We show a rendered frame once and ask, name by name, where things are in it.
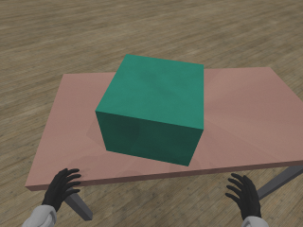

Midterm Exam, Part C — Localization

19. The left robot forearm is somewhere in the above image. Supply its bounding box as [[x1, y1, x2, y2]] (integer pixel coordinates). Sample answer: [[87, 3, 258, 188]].
[[21, 204, 57, 227]]

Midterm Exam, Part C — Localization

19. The table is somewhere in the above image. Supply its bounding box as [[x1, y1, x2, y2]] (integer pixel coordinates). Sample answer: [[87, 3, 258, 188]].
[[25, 66, 303, 221]]

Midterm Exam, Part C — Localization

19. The right robot forearm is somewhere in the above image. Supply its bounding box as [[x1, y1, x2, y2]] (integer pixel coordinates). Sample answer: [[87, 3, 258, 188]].
[[241, 216, 269, 227]]

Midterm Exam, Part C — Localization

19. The carton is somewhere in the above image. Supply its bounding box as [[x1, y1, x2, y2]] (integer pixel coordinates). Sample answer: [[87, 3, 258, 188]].
[[95, 54, 205, 166]]

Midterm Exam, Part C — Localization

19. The robot left hand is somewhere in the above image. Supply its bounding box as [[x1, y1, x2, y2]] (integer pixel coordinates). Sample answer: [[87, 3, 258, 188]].
[[41, 168, 81, 213]]

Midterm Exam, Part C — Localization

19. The robot right hand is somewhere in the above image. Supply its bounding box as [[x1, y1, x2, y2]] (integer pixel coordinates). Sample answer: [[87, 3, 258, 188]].
[[225, 173, 262, 220]]

